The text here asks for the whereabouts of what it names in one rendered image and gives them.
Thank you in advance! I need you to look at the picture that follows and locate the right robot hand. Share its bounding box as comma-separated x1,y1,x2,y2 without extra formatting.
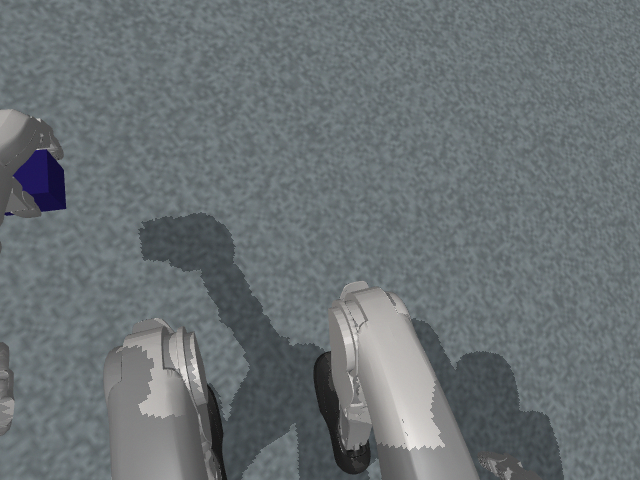
477,451,543,480

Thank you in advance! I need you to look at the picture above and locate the small box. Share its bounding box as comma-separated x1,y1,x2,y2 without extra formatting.
5,149,66,216

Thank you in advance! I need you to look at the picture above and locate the left robot foot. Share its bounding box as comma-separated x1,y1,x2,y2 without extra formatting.
207,384,227,480

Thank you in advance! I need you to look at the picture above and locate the left robot hand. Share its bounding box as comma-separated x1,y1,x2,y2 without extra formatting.
0,109,64,218

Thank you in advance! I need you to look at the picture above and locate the right robot foot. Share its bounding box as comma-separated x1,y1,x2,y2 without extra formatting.
313,351,371,475

